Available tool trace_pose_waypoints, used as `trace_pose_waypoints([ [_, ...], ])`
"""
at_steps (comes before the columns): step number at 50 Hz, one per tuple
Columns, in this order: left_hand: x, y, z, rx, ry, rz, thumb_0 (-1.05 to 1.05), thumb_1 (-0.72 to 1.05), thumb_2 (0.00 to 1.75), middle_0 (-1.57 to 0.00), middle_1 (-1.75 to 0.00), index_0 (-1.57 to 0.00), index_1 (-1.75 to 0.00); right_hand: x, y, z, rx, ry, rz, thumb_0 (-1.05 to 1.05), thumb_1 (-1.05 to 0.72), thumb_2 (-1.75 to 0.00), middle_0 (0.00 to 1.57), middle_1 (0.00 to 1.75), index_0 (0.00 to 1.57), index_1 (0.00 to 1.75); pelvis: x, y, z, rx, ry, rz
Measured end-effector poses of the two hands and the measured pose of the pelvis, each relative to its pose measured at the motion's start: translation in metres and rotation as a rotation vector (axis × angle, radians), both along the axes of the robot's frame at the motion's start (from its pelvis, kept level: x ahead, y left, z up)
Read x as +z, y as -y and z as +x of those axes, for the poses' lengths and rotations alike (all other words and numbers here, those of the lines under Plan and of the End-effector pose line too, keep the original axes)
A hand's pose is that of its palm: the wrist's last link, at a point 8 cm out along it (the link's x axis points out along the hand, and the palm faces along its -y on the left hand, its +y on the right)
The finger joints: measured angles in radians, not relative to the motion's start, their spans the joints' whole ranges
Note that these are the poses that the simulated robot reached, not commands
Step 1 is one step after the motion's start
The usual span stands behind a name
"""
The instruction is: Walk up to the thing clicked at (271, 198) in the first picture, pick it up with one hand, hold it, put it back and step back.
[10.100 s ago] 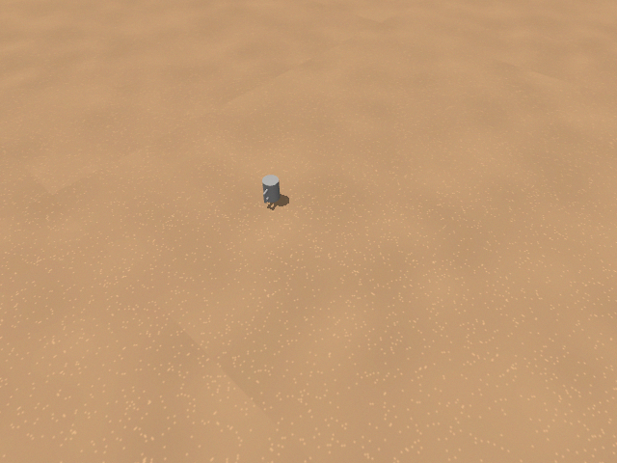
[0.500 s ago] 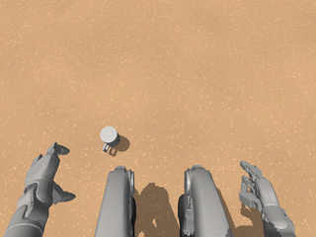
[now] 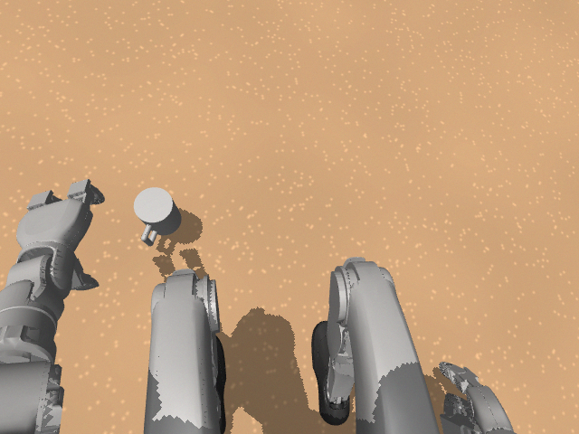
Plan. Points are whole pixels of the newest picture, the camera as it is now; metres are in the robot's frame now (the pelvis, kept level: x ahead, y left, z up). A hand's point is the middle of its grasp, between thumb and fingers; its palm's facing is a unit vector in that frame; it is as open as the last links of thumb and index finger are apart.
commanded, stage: rise first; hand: left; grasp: from above
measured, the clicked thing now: (156, 219) +0.47 +0.24 -0.35
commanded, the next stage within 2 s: approach in 1.10 s
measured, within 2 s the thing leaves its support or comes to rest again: neither
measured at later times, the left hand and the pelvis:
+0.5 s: hand (100, 230) +0.41 +0.29 -0.20, palm faces -0.47 -0.08 -0.88, open 14.1 cm; pelvis +0.01 +0.01 -0.04, yaw -1 degrees
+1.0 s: hand (108, 225) +0.43 +0.29 -0.23, palm faces -0.46 -0.04 -0.89, open 14.0 cm; pelvis +0.02 +0.00 -0.05, yaw -2 degrees
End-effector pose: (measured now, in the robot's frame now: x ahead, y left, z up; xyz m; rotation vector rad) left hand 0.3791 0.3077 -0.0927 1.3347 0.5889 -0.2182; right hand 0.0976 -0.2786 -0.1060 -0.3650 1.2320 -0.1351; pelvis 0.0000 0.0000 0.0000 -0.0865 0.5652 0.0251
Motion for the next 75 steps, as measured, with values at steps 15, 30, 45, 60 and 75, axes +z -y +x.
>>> trace_pose_waypoints([
  [15,-0.039,0.007,0.03,-0.09,0.032,0.09,0.0,-0.53,1.03,-0.09,-0.98,-0.08,-1.0,-0.022,-0.008,-0.006,0.008,-0.064,-0.005,0.0,-0.9,-0.9,0.21,0.3,0.21,0.3,-0.026,-0.008,0.003,0.002,-0.019,-0.022],
  [30,-0.061,0.013,0.046,-0.141,0.028,0.118,0.0,-0.52,1.01,-0.08,-1.02,-0.09,-1.02,-0.043,-0.009,-0.012,0.021,-0.126,0.022,0.0,-0.91,-0.9,0.21,0.3,0.21,0.3,-0.042,-0.004,0.009,-0.01,-0.032,-0.018],
  [45,-0.076,0.016,0.054,-0.173,0.047,0.13,0.0,-0.51,1.0,-0.08,-1.03,-0.1,-1.03,-0.048,-0.002,-0.01,0.018,-0.153,0.001,0.0,-0.91,-0.9,0.21,0.3,0.2,0.3,-0.05,-0.004,0.014,-0.016,-0.044,-0.018],
  [60,-0.084,0.02,0.06,-0.169,0.051,0.13,0.0,-0.52,1.0,-0.08,-1.04,-0.09,-1.03,-0.054,0.0,-0.011,0.026,-0.156,0.004,0.0,-0.91,-0.9,0.21,0.3,0.2,0.3,-0.058,-0.003,0.015,-0.017,-0.042,-0.016],
  [75,-0.093,0.071,0.105,-0.255,0.09,0.119,0.0,-0.47,0.96,-0.07,-1.08,-0.11,-1.05,-0.058,0.002,-0.035,0.022,-0.186,-0.012,0.0,-0.9,-0.89,0.21,0.3,0.2,0.3,-0.069,-0.001,0.013,-0.025,-0.037,-0.015],
])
